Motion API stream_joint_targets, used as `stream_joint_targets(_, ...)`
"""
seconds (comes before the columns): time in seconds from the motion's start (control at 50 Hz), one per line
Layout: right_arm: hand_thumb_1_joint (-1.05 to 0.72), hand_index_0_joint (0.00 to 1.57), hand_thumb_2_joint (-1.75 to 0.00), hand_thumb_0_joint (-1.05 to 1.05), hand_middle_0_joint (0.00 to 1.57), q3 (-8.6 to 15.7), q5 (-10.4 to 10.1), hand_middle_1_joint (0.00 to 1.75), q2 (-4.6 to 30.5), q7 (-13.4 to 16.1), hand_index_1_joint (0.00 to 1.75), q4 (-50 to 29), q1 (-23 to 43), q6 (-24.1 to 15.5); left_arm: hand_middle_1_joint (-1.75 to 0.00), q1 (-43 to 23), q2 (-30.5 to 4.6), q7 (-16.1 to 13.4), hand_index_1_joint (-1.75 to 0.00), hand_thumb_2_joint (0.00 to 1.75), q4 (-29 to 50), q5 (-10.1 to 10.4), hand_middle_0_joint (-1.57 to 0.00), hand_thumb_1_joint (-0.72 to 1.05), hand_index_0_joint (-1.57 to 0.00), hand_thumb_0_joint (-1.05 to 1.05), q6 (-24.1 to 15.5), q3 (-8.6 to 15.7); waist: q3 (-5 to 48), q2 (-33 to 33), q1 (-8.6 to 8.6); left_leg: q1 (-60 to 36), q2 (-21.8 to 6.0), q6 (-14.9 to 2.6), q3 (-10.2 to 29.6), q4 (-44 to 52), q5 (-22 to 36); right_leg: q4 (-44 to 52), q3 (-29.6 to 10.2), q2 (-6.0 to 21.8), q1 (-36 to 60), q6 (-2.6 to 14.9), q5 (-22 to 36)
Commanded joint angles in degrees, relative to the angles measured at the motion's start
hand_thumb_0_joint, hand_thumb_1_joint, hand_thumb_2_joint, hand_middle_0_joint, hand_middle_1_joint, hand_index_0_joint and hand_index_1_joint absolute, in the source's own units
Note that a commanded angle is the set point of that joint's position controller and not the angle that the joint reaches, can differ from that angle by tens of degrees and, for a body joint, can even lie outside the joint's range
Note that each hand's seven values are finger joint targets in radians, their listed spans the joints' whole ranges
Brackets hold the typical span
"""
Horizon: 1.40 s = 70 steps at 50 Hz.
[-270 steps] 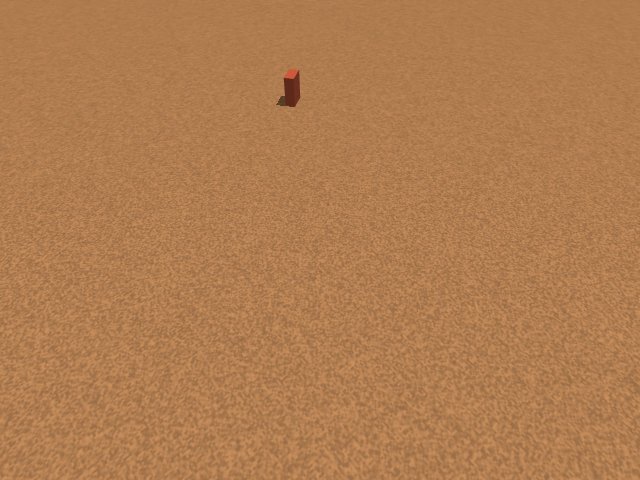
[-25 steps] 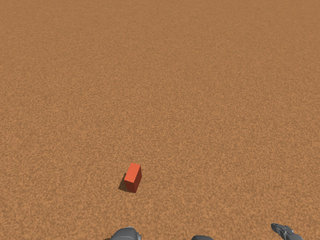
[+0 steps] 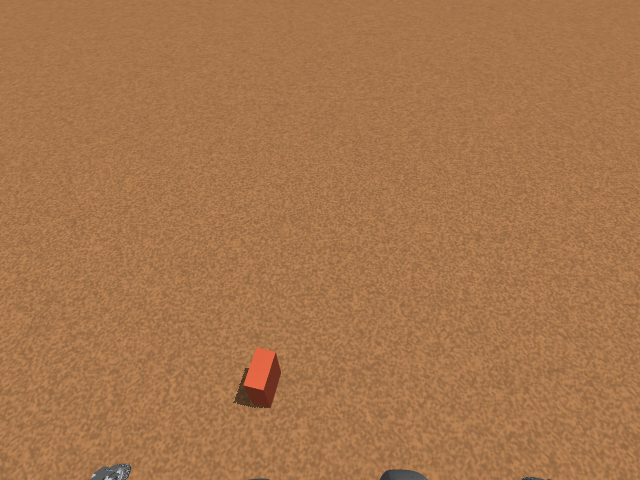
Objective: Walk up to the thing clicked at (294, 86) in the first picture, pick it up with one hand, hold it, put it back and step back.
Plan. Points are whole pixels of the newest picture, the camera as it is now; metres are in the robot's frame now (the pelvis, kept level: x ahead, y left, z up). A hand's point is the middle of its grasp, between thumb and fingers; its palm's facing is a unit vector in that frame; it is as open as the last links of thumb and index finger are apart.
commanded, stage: walk up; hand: left
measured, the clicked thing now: (263, 378) +0.45 +0.18 -0.68
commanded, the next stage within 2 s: stand in 0.96 s
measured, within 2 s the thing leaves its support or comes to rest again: neither
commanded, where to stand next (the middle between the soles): +0.09 -0.02 m, yaw +0 degrees
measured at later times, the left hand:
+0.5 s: hand out of the picture +0.09 +0.25 -0.14, palm faces +0.00 -0.94 -0.33, open 7.4 cm
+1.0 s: hand out of the picture +0.09 +0.25 -0.14, palm faces -0.01 -0.94 -0.33, open 7.4 cm
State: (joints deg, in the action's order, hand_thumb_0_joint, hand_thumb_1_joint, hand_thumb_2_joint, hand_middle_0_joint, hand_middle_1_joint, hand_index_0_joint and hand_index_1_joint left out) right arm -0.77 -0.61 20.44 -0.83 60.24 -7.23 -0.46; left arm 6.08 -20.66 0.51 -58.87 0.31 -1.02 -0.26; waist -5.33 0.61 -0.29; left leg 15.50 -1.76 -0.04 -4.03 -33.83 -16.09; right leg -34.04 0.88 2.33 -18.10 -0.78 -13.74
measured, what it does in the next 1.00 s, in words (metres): stands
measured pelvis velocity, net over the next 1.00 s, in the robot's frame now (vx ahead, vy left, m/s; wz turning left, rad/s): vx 0.02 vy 0.00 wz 0.00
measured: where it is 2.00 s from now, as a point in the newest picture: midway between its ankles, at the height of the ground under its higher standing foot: outside the picture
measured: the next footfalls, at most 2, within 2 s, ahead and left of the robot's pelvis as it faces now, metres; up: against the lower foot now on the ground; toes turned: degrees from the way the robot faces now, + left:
none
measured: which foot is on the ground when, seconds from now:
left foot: down 0.00-1.00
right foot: down 0.00-1.00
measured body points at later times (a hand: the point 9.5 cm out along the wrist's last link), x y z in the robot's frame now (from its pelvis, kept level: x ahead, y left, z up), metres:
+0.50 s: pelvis +0.01 +0.00 +0.02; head +0.01 +0.00 +0.47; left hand +0.09 +0.30 -0.11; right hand +0.10 -0.31 -0.11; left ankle +0.02 +0.12 -0.73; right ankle +0.05 -0.13 -0.73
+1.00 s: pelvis +0.02 +0.00 +0.02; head +0.03 +0.00 +0.47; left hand +0.09 +0.30 -0.11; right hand +0.10 -0.30 -0.12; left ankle +0.02 +0.12 -0.73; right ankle +0.05 -0.13 -0.73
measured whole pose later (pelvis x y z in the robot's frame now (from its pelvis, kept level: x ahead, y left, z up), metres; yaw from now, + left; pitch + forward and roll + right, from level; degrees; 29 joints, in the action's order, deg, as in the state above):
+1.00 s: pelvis +0.02 +0.00 +0.02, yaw +0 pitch -2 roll +0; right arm 0.4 0.4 19.8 -0.6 67.1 -4.5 -0.3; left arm 5.1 -19.5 0.6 -67.1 -0.3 -0.2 0.6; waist -2.6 0.1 -0.3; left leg 6.9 -1.3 0.1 -4.2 -18.7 -9.8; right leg -18.7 1.2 2.1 -9.3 -1.3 -7.4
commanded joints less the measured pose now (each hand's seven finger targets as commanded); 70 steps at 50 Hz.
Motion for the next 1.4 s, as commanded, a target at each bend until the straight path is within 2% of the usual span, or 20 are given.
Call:
stream_joint_targets(0.0, -0.9, 0.2, -0.9, 0.0, 0.2, 2.7, 0.3, 0.3, 13.4, 0.8, 0.3, -1.2, 3.9, -2.0, -0.3, -2.2, -12.8, -0.8, -0.3, 0.9, 0.8, 0.4, -0.2, 0.9, -0.2, 0.0, -1.2, 2.7, 8.1, -1.1, 1.12, -2.2, -6.3, -2.56, 8.0, 11.0, 7.0, 8.9, -6.4, 5.2, 7.1, 3.12, 9.0)
stream_joint_targets(0.04, -0.9, 0.2, -0.9, 0.0, 0.2, 2.5, 0.2, 0.3, 13.1, 0.8, 0.3, 0.0, 4.3, -2.1, -0.3, -3.2, -12.5, -0.7, -0.3, 0.9, -0.2, 0.4, -0.2, 0.9, -0.2, 0.0, -1.0, 2.7, 8.5, -1.2, 1.18, -3.1, -6.5, -2.27, 7.8, 12.4, 8.6, 10.1, -6.0, 5.3, 8.7, 3.0, 9.6)
stream_joint_targets(0.32, -0.9, 0.2, -0.9, 0.0, 0.2, 2.7, 0.8, 0.3, 12.4, 0.7, 0.3, 3.6, 7.6, -1.7, -0.3, -6.2, -11.4, -0.3, -0.3, 0.9, -4.5, -0.1, -0.2, 0.9, -0.2, 0.0, -0.7, 2.3, 7.8, -0.4, 0.67, -8.6, -6.6, -1.17, 6.1, 18.2, 7.1, 17.9, -5.6, 5.7, 9.4, 1.61, 8.9)
stream_joint_targets(0.44, -0.9, 0.2, -0.9, 0.0, 0.2, 2.9, 0.9, 0.3, 12.3, 0.7, 0.3, 4.0, 7.1, -1.4, -0.3, -6.3, -11.5, -0.3, -0.3, 0.9, -5.0, -0.4, -0.2, 0.9, -0.2, 0.0, -0.7, 2.5, 7.0, -1.1, 0.11, -9.2, -6.4, -1.02, 6.1, 18.5, 5.2, 19.8, -6.3, 5.7, 8.2, 1.69, 5.4)
stream_joint_targets(0.54, -0.9, 0.2, -0.9, 0.0, 0.2, 3.0, 0.9, 0.3, 12.2, 0.6, 0.3, 3.6, 7.1, -1.3, -0.3, -5.2, -11.4, -0.3, -0.3, 0.9, -5.2, -0.6, -0.2, 0.9, -0.2, 0.0, -0.7, 2.8, 6.4, -1.4, 0.33, -8.6, -6.5, -1.06, 6.4, 19.1, 3.3, 20.3, -6.0, 5.4, 7.9, 1.35, 3.4)
stream_joint_targets(0.62, -0.9, 0.2, -0.9, 0.0, 0.2, 3.1, 0.8, 0.3, 12.2, 0.6, 0.3, 3.6, 6.5, -1.4, -0.3, -4.9, -11.1, -0.3, -0.3, 0.9, -5.2, -0.6, -0.2, 0.9, -0.2, 0.0, -0.8, 2.8, 7.3, -1.3, 0.2, -9.7, -6.6, -1.06, 6.3, 19.0, 5.5, 19.9, -5.8, 5.5, 8.5, 1.37, 5.9)
stream_joint_targets(0.74, -0.9, 0.2, -0.9, 0.0, 0.2, 3.3, 0.9, 0.3, 12.0, 0.7, 0.3, 3.6, 6.2, -1.3, -0.3, -4.2, -11.0, -0.4, -0.3, 0.9, -5.2, -0.6, -0.2, 0.9, -0.2, 0.0, -0.6, 2.8, 6.4, -0.6, 0.33, -8.3, -6.5, -0.92, 6.7, 19.8, 4.5, 19.4, -5.6, 5.3, 9.0, 1.22, 5.8)
stream_joint_targets(0.84, -0.9, 0.2, -0.9, 0.0, 0.2, 3.3, 0.8, 0.3, 11.7, 0.7, 0.3, 3.2, 6.3, -1.4, -0.3, -3.1, -10.7, -0.5, -0.3, 0.9, -5.1, -0.6, -0.2, 0.9, -0.2, 0.0, -0.5, 2.8, 6.8, -0.8, 0.71, -9.2, -6.6, -1.07, 6.6, 19.4, 6.5, 19.0, -5.2, 5.1, 9.2, 1.12, 6.7)
stream_joint_targets(0.92, -0.9, 0.2, -0.9, 0.0, 0.2, 3.5, 0.9, 0.3, 11.8, 0.8, 0.3, 3.3, 6.2, -1.3, -0.3, -3.6, -10.6, -0.5, -0.3, 0.9, -4.9, -0.7, -0.2, 0.9, -0.2, 0.0, -0.5, 2.8, 6.7, -0.6, 0.32, -8.9, -6.6, -0.94, 6.7, 19.4, 7.1, 18.9, -5.1, 5.2, 9.4, 1.1, 8.1)
stream_joint_targets(0.94, -0.9, 0.2, -0.9, 0.0, 0.2, 3.3, 1.4, 0.3, 11.2, 0.8, 0.3, 2.9, 5.7, -1.1, -0.3, -3.4, -11.0, -0.7, -0.3, 0.9, -4.4, -1.0, -0.2, 0.9, -0.2, 0.0, -0.6, 2.5, 7.6, -1.0, -0.03, -8.0, -6.7, -0.64, 6.6, 20.2, 5.5, 18.7, -4.8, 5.4, 10.6, 1.03, 5.8)
stream_joint_targets(0.98, -0.9, 0.2, -0.9, 0.0, 0.2, 3.4, 1.4, 0.3, 11.3, 0.8, 0.3, 2.9, 5.9, -1.0, -0.3, -3.5, -11.2, -0.8, -0.3, 0.9, -4.3, -1.0, -0.2, 0.9, -0.2, 0.0, -0.6, 2.6, 6.1, -1.3, 0.23, -6.7, -6.2, -0.59, 6.6, 20.5, 2.5, 19.0, -5.0, 5.3, 9.9, 1.02, 2.9)
stream_joint_targets(1.02, -0.9, 0.2, -0.9, 0.0, 0.2, 3.4, 1.4, 0.3, 11.4, 0.9, 0.3, 2.9, 5.6, -1.2, -0.3, -3.5, -11.1, -0.7, -0.3, 0.9, -4.2, -0.9, -0.2, 0.9, -0.2, 0.0, -0.6, 2.5, 6.6, -0.9, 0.09, -7.9, -6.7, -0.47, 6.7, 20.4, 6.2, 18.6, -5.2, 5.6, 9.8, 1.36, 5.2)
stream_joint_targets(1.04, -0.9, 0.2, -0.9, 0.0, 0.2, 3.4, 1.3, 0.3, 11.6, 0.9, 0.3, 2.9, 5.3, -1.2, -0.3, -3.6, -11.0, -0.7, -0.3, 0.9, -4.0, -0.8, -0.2, 0.9, -0.2, 0.0, -0.6, 2.6, 6.5, 0.2, 0.02, -7.5, -6.4, -0.4, 6.5, 20.5, 5.5, 18.6, -5.2, 5.6, 10.0, 1.35, 5.5)
stream_joint_targets(1.06, -0.9, 0.2, -0.9, 0.0, 0.2, 3.4, 1.3, 0.3, 11.6, 0.9, 0.3, 2.9, 5.7, -1.4, -0.3, -3.5, -10.8, -0.8, -0.3, 0.9, -3.9, -0.9, -0.2, 0.9, -0.2, 0.0, -0.8, 2.5, 6.7, 0.3, 0.21, -8.2, -6.8, -0.44, 6.7, 20.2, 8.2, 18.3, -5.0, 5.8, 10.6, 1.33, 7.6)
stream_joint_targets(1.14, -0.9, 0.2, -0.9, 0.0, 0.2, 3.3, 1.3, 0.3, 11.6, 0.9, 0.3, 2.8, 5.2, -1.6, -0.3, -3.8, -11.3, -0.7, -0.3, 0.9, -3.7, -0.8, -0.2, 0.9, -0.2, 0.0, -0.8, 2.6, 7.1, -0.2, 0.04, -9.0, -6.8, -0.31, 6.5, 20.0, 10.8, 18.1, -4.9, 5.9, 11.1, 1.35, 9.6)
stream_joint_targets(1.18, -0.9, 0.2, -0.9, 0.0, 0.2, 3.3, 1.3, 0.3, 11.4, 1.0, 0.3, 2.8, 5.2, -1.4, -0.3, -3.6, -11.3, -0.8, -0.3, 0.9, -3.6, -0.7, -0.2, 0.9, -0.2, 0.0, -0.8, 2.5, 7.3, -1.4, 0.07, -9.1, -6.7, -0.18, 6.6, 19.9, 10.6, 18.2, -4.4, 5.7, 11.1, 1.27, 8.7)
stream_joint_targets(1.22, -0.9, 0.2, -0.9, 0.0, 0.2, 3.3, 1.2, 0.3, 11.6, 1.0, 0.3, 2.8, 5.1, -1.5, -0.3, -3.8, -11.1, -0.8, -0.3, 0.9, -3.5, -0.7, -0.2, 0.9, -0.2, 0.0, -0.9, 2.4, 7.7, -1.0, -0.09, -10.4, -7.0, -0.19, 6.3, 19.2, 14.1, 18.0, -4.8, 6.1, 11.4, 1.45, 12.1)
stream_joint_targets(1.26, -0.9, 0.2, -0.9, 0.0, 0.2, 3.3, 1.2, 0.3, 11.8, 1.1, 0.3, 3.0, 4.9, -1.5, -0.3, -3.8, -11.4, -0.8, -0.3, 0.9, -3.5, -0.7, -0.2, 0.9, -0.2, 0.0, -0.7, 2.6, 8.0, 0.2, -0.12, -10.0, -6.7, -0.03, 6.0, 19.5, 13.1, 18.2, -4.6, 6.1, 12.1, 1.36, 11.9)
stream_joint_targets(1.36, -0.9, 0.2, -0.9, 0.0, 0.2, 3.3, 1.2, 0.3, 11.7, 1.1, 0.3, 3.0, 5.3, -1.5, -0.3, -4.0, -11.1, -0.9, -0.3, 0.9, -3.4, -0.6, -0.2, 0.9, -0.2, 0.0, -0.9, 2.4, 8.4, -1.0, -0.11, -11.5, -7.3, 0.08, 6.2, 19.0, 17.3, 17.8, -4.2, 6.1, 12.6, 1.4, 15.3)
stream_joint_targets(1.38, -0.9, 0.2, -0.9, 0.0, 0.2, 3.2, 1.1, 0.3, 11.6, 1.1, 0.3, 3.1, 5.2, -1.4, -0.3, -3.9, -11.2, -0.9, -0.3, 0.9, -3.4, -0.7, -0.2, 0.9, -0.2, 0.0, -0.8, 2.4, 8.4, -1.4, -0.12, -11.4, -7.2, 0.14, 6.0, 18.8, 16.5, 18.3, -4.2, 6.2, 12.6, 1.39, 15.3)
